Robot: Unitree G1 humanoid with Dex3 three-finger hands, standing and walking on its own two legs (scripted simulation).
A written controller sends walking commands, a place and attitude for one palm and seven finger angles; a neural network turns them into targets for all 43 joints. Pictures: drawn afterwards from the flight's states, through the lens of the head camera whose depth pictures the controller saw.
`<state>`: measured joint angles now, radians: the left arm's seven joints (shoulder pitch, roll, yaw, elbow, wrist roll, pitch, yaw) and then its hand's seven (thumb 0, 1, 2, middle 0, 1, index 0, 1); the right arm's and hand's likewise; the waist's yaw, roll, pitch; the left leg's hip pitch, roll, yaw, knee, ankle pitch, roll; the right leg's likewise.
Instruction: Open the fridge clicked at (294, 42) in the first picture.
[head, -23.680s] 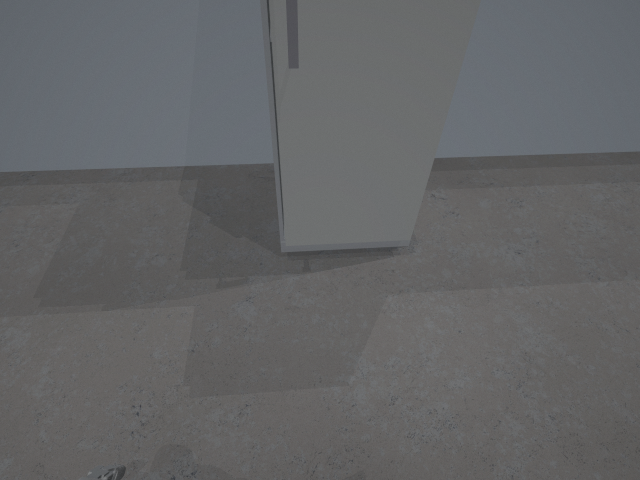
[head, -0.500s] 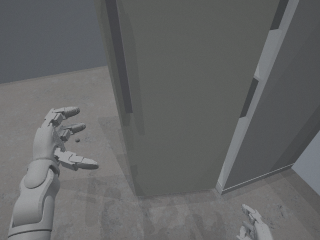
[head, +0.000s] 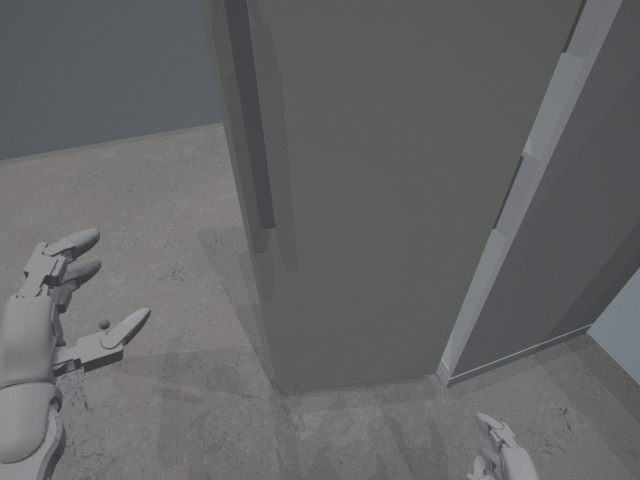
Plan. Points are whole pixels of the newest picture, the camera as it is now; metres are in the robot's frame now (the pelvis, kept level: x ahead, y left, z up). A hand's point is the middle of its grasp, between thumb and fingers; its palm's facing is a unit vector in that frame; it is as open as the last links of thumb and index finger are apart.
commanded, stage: draw the hand back to the body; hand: left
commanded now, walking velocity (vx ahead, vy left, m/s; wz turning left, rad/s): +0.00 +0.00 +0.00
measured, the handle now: (252, 101) +0.52 +0.16 +0.25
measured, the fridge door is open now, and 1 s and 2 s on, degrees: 76 76 76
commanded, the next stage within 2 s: step back with the hand held close in 0.56 s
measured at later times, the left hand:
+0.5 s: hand (62, 340) +0.19 +0.29 +0.15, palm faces +0.49 -0.80 -0.35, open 7.5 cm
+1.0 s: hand (71, 353) +0.18 +0.27 +0.15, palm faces +0.36 -0.79 -0.50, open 7.4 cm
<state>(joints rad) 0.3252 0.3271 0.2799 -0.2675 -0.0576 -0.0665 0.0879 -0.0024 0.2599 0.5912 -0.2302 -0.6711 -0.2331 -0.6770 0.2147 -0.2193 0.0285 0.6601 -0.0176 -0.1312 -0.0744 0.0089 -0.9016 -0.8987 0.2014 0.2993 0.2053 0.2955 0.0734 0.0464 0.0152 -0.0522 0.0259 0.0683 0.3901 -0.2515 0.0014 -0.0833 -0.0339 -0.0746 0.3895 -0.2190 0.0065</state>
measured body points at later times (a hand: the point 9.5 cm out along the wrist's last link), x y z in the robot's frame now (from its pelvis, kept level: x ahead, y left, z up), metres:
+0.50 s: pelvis +0.00 +0.01 +0.00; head -0.02 +0.00 +0.45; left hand +0.16 +0.33 +0.17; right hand +0.20 -0.20 -0.08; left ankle -0.02 +0.11 -0.74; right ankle +0.00 -0.12 -0.74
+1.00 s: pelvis -0.03 +0.01 -0.01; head -0.01 +0.00 +0.44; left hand +0.15 +0.31 +0.17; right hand +0.16 -0.22 -0.09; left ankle -0.02 +0.11 -0.74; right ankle +0.00 -0.12 -0.74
